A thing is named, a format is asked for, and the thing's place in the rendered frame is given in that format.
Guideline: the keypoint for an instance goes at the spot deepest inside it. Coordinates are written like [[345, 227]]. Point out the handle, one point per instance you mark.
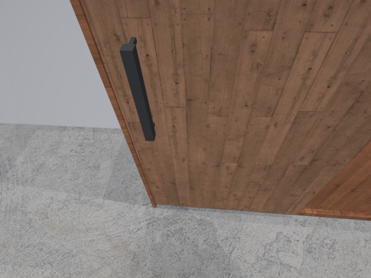
[[133, 71]]

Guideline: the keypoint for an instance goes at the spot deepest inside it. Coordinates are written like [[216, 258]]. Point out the wardrobe door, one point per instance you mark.
[[257, 104], [350, 190]]

